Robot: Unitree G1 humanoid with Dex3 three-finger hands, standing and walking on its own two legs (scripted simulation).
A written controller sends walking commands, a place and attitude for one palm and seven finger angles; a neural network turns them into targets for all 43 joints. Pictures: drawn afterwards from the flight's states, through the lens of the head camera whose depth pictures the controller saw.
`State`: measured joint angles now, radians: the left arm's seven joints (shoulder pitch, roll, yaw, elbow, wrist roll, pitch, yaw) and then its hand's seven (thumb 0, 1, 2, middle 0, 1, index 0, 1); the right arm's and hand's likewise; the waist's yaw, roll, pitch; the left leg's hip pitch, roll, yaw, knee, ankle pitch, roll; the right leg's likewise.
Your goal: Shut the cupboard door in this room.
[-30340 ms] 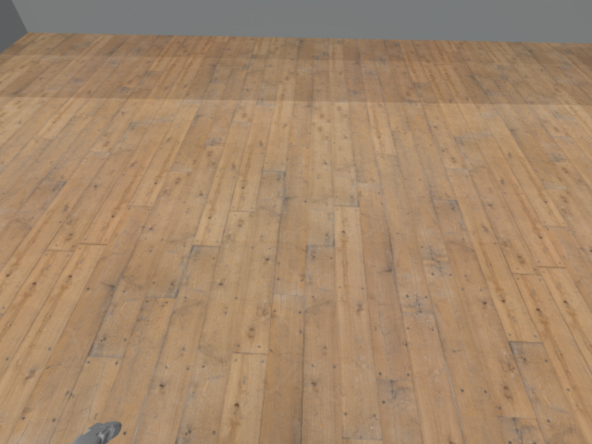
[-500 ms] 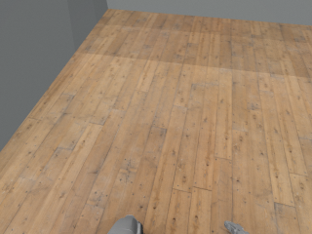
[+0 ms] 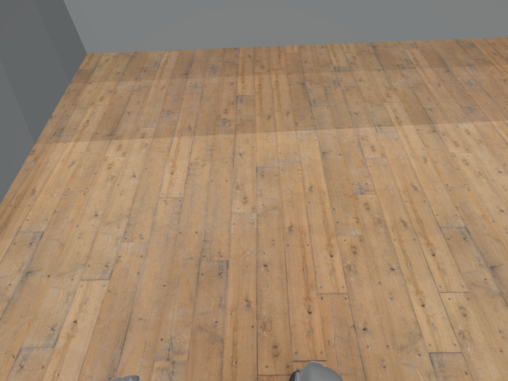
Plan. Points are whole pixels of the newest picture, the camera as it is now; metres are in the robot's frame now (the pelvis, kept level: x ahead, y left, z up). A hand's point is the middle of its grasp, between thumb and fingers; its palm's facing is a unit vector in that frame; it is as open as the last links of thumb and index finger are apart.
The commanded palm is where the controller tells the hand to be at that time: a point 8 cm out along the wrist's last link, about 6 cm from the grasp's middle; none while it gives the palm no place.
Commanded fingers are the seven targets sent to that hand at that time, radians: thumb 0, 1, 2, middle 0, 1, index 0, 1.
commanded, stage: walk around to get in front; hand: left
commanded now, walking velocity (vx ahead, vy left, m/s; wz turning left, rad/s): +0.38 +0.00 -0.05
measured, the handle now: out of the picture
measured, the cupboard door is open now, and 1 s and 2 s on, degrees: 89 89 89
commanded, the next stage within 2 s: walk to a spot facing it in 0.90 s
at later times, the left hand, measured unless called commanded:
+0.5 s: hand out of the picture +0.14 +0.14 -0.17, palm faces +0.16 -0.98 -0.14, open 7.3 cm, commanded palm none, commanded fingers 0.00 0.90 0.90 -0.20 -0.30 -0.20 -0.30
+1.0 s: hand (177, 202) +0.54 +0.21 -0.15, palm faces -0.03 -0.98 -0.21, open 7.4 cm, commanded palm none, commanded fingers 0.00 0.90 0.90 -0.20 -0.30 -0.20 -0.30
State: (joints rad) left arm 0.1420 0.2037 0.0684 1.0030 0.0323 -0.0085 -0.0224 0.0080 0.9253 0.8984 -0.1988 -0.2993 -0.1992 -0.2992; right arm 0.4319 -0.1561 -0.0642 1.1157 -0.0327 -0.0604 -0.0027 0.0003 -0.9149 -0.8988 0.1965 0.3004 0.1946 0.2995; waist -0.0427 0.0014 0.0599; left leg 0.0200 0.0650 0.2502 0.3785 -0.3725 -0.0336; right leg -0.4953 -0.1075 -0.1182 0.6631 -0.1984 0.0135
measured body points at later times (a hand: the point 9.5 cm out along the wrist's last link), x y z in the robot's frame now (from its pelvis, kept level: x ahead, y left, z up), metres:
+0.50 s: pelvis +0.21 -0.01 +0.00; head +0.23 +0.00 +0.45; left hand +0.13 +0.19 -0.16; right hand +0.31 -0.24 -0.14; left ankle +0.30 +0.13 -0.71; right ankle +0.12 -0.11 -0.73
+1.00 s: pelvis +0.42 +0.02 +0.00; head +0.44 +0.02 +0.45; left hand +0.54 +0.26 -0.14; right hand +0.36 -0.20 -0.15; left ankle +0.32 +0.13 -0.73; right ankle +0.55 -0.11 -0.70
